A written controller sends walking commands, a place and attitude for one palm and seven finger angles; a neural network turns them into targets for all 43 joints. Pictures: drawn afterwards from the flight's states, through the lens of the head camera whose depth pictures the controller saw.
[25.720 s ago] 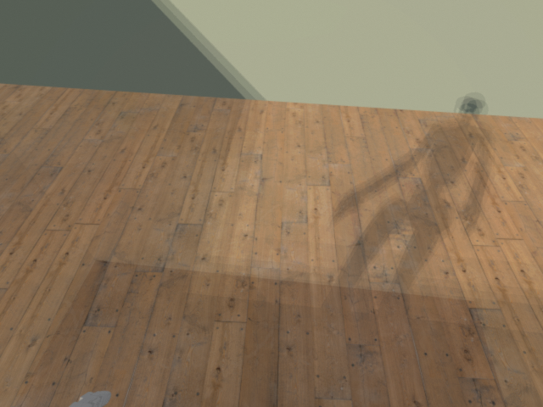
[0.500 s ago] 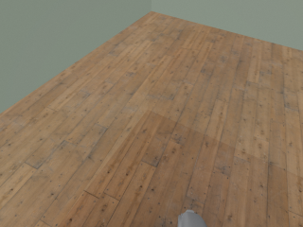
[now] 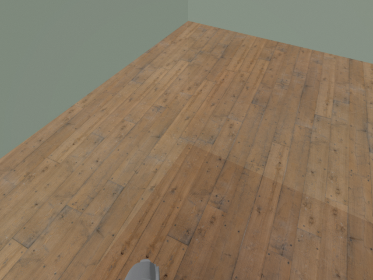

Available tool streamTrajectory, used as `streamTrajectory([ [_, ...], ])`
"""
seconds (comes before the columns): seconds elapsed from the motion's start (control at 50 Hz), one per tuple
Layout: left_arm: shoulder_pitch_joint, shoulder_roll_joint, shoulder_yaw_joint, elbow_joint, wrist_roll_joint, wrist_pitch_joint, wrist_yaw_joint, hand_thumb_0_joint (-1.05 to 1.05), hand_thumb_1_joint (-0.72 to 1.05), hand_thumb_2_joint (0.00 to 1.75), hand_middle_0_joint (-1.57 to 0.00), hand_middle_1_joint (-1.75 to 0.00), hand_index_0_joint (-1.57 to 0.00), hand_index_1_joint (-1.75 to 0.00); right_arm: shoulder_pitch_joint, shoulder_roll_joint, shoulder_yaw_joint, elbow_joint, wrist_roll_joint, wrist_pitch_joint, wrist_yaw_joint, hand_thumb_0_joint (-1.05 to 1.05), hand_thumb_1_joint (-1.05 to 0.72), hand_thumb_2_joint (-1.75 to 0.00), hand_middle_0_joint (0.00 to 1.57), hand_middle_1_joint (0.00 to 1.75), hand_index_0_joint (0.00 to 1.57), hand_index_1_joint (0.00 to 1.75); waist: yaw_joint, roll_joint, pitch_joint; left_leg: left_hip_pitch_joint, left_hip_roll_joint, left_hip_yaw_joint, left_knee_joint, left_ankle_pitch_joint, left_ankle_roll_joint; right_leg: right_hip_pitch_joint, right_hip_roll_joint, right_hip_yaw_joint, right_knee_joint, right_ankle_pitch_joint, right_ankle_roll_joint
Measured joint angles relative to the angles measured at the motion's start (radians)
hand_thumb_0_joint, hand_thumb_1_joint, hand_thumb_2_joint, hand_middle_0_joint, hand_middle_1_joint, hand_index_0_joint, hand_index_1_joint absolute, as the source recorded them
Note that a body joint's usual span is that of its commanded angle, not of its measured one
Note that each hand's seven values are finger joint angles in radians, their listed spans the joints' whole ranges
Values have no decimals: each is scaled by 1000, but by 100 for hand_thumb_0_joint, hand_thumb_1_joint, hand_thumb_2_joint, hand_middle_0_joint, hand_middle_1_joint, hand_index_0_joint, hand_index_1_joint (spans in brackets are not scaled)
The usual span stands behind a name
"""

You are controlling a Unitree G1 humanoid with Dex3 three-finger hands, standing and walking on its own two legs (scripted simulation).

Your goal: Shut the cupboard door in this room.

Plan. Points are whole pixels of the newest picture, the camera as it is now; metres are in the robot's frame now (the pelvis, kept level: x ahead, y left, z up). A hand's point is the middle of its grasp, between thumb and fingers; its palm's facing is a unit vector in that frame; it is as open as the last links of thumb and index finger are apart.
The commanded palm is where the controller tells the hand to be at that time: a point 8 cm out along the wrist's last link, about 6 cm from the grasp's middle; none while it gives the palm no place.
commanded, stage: walk around to get in front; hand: left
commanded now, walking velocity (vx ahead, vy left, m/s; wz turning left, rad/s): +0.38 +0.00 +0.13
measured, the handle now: out of the picture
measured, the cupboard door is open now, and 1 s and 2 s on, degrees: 84 84 84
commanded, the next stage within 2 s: walk to a spot facing it in 0.42 s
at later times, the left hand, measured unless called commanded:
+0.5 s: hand (113, 226) +0.28 +0.23 -0.17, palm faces +0.03 -0.98 -0.18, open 7.4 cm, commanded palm none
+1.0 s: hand (134, 180) +0.43 +0.20 -0.17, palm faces +0.19 -0.96 -0.20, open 7.3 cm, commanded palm none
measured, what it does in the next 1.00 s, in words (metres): walks ahead: left foot, then right foot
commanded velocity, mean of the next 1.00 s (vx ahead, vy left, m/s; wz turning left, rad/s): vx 0.17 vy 0.00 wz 0.24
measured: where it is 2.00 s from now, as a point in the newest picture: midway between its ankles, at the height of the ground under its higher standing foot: (199, 258)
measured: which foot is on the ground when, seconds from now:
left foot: up 0.00-0.16, down 0.18-0.64, up 0.66-1.00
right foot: down 0.00-0.18, up 0.20-0.62, down 0.64-1.00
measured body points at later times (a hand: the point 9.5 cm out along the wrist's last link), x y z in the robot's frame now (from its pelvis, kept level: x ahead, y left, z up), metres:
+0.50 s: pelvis +0.22 +0.04 +0.00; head +0.25 +0.05 +0.45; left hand +0.28 +0.28 -0.15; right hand +0.20 -0.19 -0.15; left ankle +0.17 +0.15 -0.74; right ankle +0.31 -0.11 -0.67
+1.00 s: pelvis +0.35 +0.00 -0.01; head +0.37 +0.01 +0.44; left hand +0.42 +0.25 -0.15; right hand +0.45 -0.24 -0.15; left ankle +0.36 +0.12 -0.70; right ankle +0.40 -0.11 -0.74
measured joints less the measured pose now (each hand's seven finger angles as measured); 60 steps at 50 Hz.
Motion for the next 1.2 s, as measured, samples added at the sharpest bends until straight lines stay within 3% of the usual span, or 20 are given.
streamTrajectory([
  [0.16,104,-14,-15,54,2,14,-6,0,91,90,-20,-30,-20,-30,-89,-9,19,-38,-1,-10,15,0,-92,-90,20,30,20,30,59,-37,35,135,-48,48,-315,-24,40,122,-28,-29,12,-121,62],
  [0.18,120,-17,-15,61,0,17,-8,0,91,90,-20,-30,-20,-30,-91,-10,23,-44,-3,-20,14,0,-91,-90,20,30,20,30,60,-43,38,175,-61,59,-360,-7,55,112,-45,-25,72,-160,71],
  [0.22,120,-21,-16,75,-6,35,-14,0,91,90,-20,-30,-20,-30,-94,-4,26,-52,-8,-45,5,0,-91,-90,20,30,20,30,56,-56,58,185,-77,74,-314,-21,92,12,-81,24,348,-224,60],
  [0.28,92,-21,-14,77,-6,54,-19,1,91,90,-20,-30,-20,-30,-57,12,31,-41,-1,-58,-10,0,-91,-89,20,30,20,30,49,-52,65,249,-85,88,-323,-86,93,-182,-77,115,734,-202,45],
  [0.32,61,-13,-7,63,-1,58,-24,1,91,90,-20,-30,-20,-30,-15,28,33,-19,0,-59,-19,0,-91,-89,20,30,20,30,42,-54,60,311,-95,96,-387,-80,81,-283,-93,134,815,-136,47],
  [0.46,-51,7,17,-31,7,79,-28,0,91,90,-19,-30,-20,-30,147,27,17,62,8,-55,-36,-1,-95,-89,21,30,21,30,19,-64,20,489,-122,126,-570,-80,68,-493,-138,157,716,58,75],
  [0.54,-113,11,18,-64,5,84,-34,0,91,90,-19,-30,-19,-30,209,32,16,94,4,-50,-34,0,-93,-89,20,30,20,30,-5,-56,25,565,-115,147,-607,-115,39,-484,-136,133,504,107,73],
  [0.6,-156,14,12,-79,4,74,-32,0,91,90,-19,-30,-19,-30,240,40,18,110,2,-43,-36,0,-92,-89,20,30,20,30,-39,-44,42,597,-94,151,-570,-174,8,-417,-113,109,327,104,58],
  [0.64,-176,20,2,-90,6,49,-31,0,91,90,-19,-30,-19,-30,270,51,22,125,6,-37,-35,0,-92,-89,20,30,20,30,-54,-42,46,587,-74,134,-475,-242,-12,-332,-96,88,206,168,50],
  [0.66,-188,17,1,-91,8,30,-26,0,91,90,-19,-30,-19,-30,273,54,24,136,11,-31,-32,0,-92,-89,20,30,20,30,-52,-35,50,547,-55,115,-369,-274,-5,-320,-90,76,214,128,35],
  [0.72,-216,-10,-15,-101,-1,7,-16,0,91,90,-19,-30,-20,-30,232,53,26,135,25,6,-34,0,-92,-89,20,30,20,30,-60,-13,85,362,-71,-10,43,-367,12,-300,-94,38,274,50,3],
  [0.76,-214,-29,-24,-107,-4,16,-9,0,91,90,-20,-30,-20,-30,196,46,22,119,23,22,-30,0,-91,-89,20,30,20,30,-55,-10,90,253,-80,-29,206,-329,11,-263,-102,17,247,50,5],
  [0.8,-200,-46,-29,-107,-4,29,-2,0,91,90,-20,-30,-20,-30,156,34,16,95,19,37,-25,1,-91,-89,20,30,20,30,-52,-6,83,172,-77,-28,252,-273,2,-229,-105,-4,208,56,7],
  [0.92,-173,-34,-6,-119,-1,61,14,-3,93,90,-20,-30,-20,-30,63,2,0,9,8,57,-11,0,-91,-90,20,30,20,30,-41,-10,41,80,-55,6,132,-187,-23,-160,-115,-79,135,59,19],
  [1.04,-153,13,8,-134,8,87,11,-1,92,90,-20,-30,-20,-30,7,-22,-4,-60,10,59,2,0,-92,-90,20,30,20,30,-14,-48,36,166,-55,41,-116,-201,-15,-149,-153,-149,194,5,49],
  [1.08,-135,31,14,-143,4,95,7,-1,91,90,-20,-30,-20,-30,4,-36,-3,-85,8,50,5,0,-91,-90,20,30,20,30,-6,-57,34,228,-64,45,-252,-133,3,-167,-178,-165,264,-36,68],
  [1.1,-129,43,19,-144,0,103,4,-1,91,90,-20,-30,-20,-30,-1,-37,-4,-93,6,43,5,0,-91,-90,20,30,20,30,-5,-72,36,224,-81,44,-253,-127,40,-192,-192,-145,325,-93,84],
  [1.14,-122,66,25,-144,0,129,5,0,91,90,-20,-30,-20,-30,-8,-34,2,-109,4,32,-1,0,-91,-90,20,30,20,30,-2,-85,47,212,-98,35,-233,-143,85,-270,-163,-31,505,-242,107],
  [1.2,-121,85,34,-135,-1,144,2,0,91,90,-20,-30,-20,-30,-2,-30,13,-116,5,29,-16,0,-91,-89,20,30,20,30,-2,-78,56,232,-119,7,-298,-114,94,-364,-111,85,717,-215,124],
])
